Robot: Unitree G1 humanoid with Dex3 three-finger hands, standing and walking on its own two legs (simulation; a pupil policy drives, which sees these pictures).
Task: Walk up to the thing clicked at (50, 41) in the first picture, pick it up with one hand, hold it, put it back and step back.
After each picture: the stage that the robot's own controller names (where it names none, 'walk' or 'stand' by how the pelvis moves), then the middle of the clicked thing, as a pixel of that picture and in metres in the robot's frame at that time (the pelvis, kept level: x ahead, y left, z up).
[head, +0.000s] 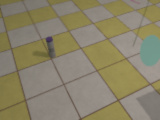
stand; (51, 47) +1.23 +0.37 -0.65
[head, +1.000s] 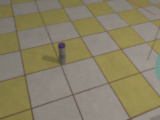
walk; (62, 53) +1.13 +0.19 -0.63
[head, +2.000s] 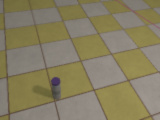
walk; (56, 89) +0.69 +0.19 -0.64
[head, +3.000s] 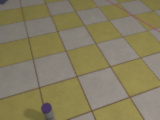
stand; (48, 114) +0.49 +0.25 -0.64
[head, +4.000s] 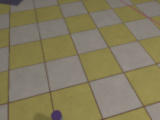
stand; out of the picture +0.43 +0.22 -0.65
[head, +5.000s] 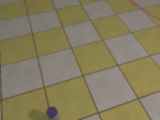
stand; (54, 117) +0.41 +0.23 -0.64
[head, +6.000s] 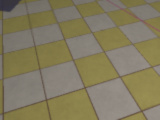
stand; out of the picture +0.38 +0.22 -0.66
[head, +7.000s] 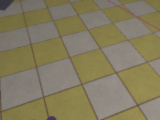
stand; out of the picture +0.39 +0.24 -0.66
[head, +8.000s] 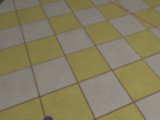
stand; out of the picture +0.38 +0.25 -0.66
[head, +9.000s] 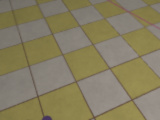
stand; out of the picture +0.38 +0.26 -0.65
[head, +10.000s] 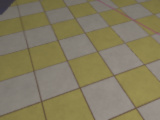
stand; out of the picture +0.38 +0.25 -0.66
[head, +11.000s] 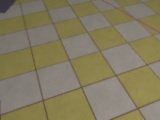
stand; out of the picture +0.38 +0.24 -0.66
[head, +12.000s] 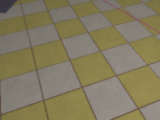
go down; out of the picture +0.38 +0.24 -0.66
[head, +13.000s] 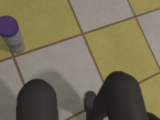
go down; (13, 38) +0.50 +0.23 -0.27
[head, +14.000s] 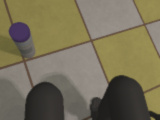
approach; (24, 43) +0.50 +0.22 -0.27
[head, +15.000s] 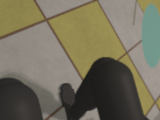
close in; out of the picture +0.50 +0.27 -0.18
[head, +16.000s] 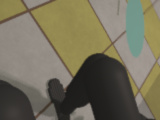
close; out of the picture +0.49 +0.29 -0.18
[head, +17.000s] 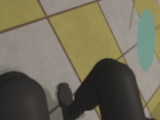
lift; out of the picture +0.41 +0.26 -0.17
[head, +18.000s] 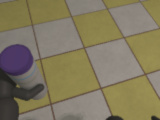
lift; (29, 78) +0.34 +0.18 +0.03
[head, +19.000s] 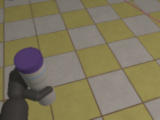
hold; (39, 81) +0.33 +0.16 +0.06
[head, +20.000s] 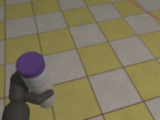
hold; (40, 84) +0.32 +0.16 +0.05
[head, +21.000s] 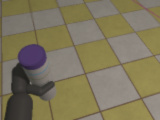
crouch; (41, 77) +0.35 +0.16 +0.04
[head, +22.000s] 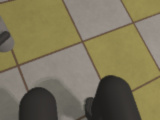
crouch; out of the picture +0.50 +0.22 -0.05
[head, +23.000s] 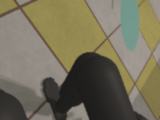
lower; out of the picture +0.49 +0.27 -0.18
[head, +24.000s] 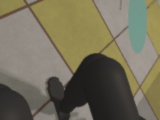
lower; out of the picture +0.49 +0.28 -0.17
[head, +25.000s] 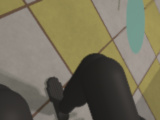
lower; out of the picture +0.49 +0.28 -0.18
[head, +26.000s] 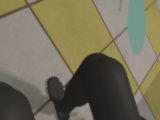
lower; out of the picture +0.48 +0.28 -0.18
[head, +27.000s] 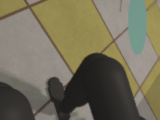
draw back; out of the picture +0.48 +0.26 -0.18
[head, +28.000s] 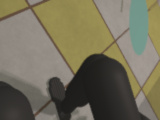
rise; out of the picture +0.49 +0.27 -0.18
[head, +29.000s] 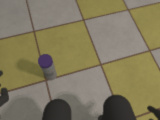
walk; (48, 68) +0.49 +0.18 -0.39
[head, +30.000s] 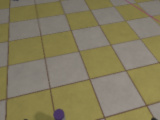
stand; out of the picture +0.43 +0.17 -0.60
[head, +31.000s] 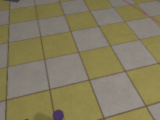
stand; out of the picture +0.43 +0.18 -0.60
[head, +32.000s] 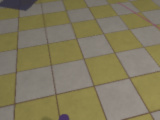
stand; out of the picture +0.43 +0.17 -0.64
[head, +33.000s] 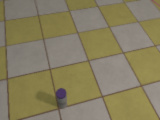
walk; (62, 99) +0.49 +0.13 -0.63
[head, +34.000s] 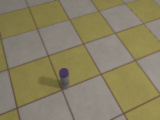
walk; (64, 79) +0.62 +0.14 -0.63
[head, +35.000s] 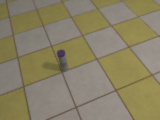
walk; (63, 61) +0.89 +0.27 -0.63
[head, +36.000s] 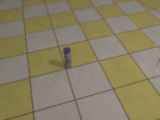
stand; (67, 58) +1.08 +0.20 -0.64
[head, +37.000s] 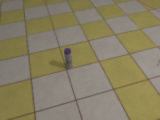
stand; (68, 59) +1.09 +0.20 -0.66
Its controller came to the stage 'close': yes
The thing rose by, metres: 0.69
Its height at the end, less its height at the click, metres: +0.00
